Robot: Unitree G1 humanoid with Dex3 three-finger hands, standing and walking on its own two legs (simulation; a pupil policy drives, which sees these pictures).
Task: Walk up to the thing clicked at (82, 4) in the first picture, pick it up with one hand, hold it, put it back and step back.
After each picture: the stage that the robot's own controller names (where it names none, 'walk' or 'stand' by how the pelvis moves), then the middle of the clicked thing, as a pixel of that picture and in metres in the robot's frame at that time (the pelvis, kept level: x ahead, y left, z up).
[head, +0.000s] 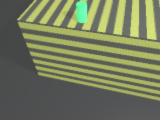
stand; (81, 12) +0.92 +0.07 -0.06
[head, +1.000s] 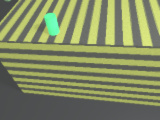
walk; (52, 24) +0.79 +0.27 -0.04
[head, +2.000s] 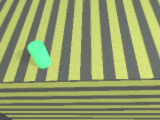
rise first; (40, 54) +0.49 +0.25 -0.03
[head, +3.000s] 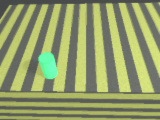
stand; (48, 66) +0.48 +0.20 -0.06
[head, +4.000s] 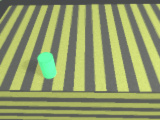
stand; (47, 65) +0.49 +0.21 -0.06
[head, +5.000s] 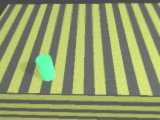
stand; (46, 67) +0.47 +0.21 -0.06
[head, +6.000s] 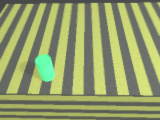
stand; (45, 68) +0.47 +0.21 -0.06
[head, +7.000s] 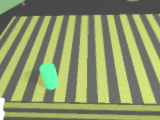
rise first; (49, 76) +0.45 +0.21 -0.06
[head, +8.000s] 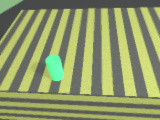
go down; (55, 68) +0.48 +0.20 -0.06
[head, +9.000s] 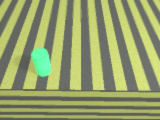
go down; (41, 62) +0.48 +0.19 -0.05
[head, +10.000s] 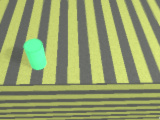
go down; (36, 55) +0.48 +0.19 -0.02
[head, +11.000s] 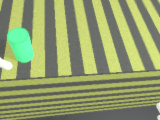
close in; (21, 46) +0.48 +0.20 +0.00
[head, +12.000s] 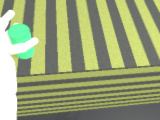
close; (22, 42) +0.49 +0.20 +0.02
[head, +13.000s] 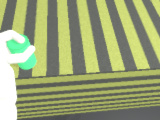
lift; (22, 52) +0.45 +0.20 +0.02
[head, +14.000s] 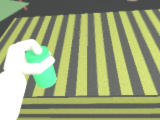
lift; (42, 67) +0.33 +0.16 +0.16
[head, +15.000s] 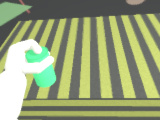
hold; (41, 67) +0.34 +0.17 +0.15
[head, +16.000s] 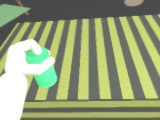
hold; (42, 68) +0.33 +0.16 +0.16
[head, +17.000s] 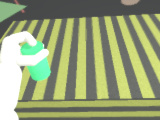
crouch; (36, 61) +0.36 +0.18 +0.16
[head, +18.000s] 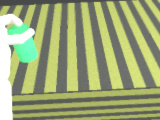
crouch; (23, 43) +0.45 +0.21 +0.13
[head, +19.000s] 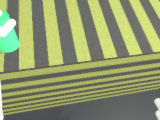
lower; (3, 32) +0.51 +0.22 +0.04
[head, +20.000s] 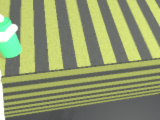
lower; (5, 37) +0.50 +0.22 +0.03
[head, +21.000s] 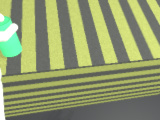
lower; (6, 37) +0.50 +0.22 +0.04
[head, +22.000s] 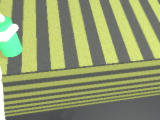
lower; (6, 37) +0.50 +0.22 +0.04
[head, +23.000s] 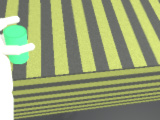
open; (17, 45) +0.47 +0.20 +0.03
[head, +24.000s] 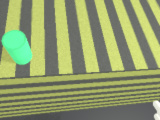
sink last; (18, 48) +0.45 +0.20 +0.02
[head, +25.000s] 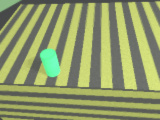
sink last; (50, 63) +0.48 +0.21 -0.01
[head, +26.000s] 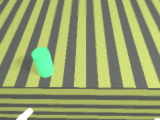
stand; (43, 62) +0.45 +0.20 +0.00
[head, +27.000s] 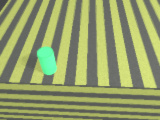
stand; (47, 61) +0.48 +0.20 -0.03
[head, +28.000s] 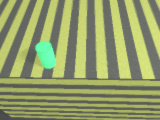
walk; (46, 55) +0.50 +0.21 -0.05
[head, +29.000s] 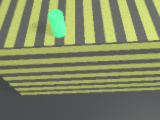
walk; (57, 24) +0.64 +0.17 -0.04
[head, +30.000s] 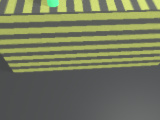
walk; out of the picture +0.88 +0.22 -0.05
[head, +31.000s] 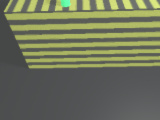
stand; out of the picture +1.07 +0.22 -0.05
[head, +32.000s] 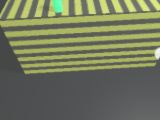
stand; (57, 2) +1.07 +0.24 -0.06
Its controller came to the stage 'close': yes
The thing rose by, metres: 0.21
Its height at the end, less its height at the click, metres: +0.00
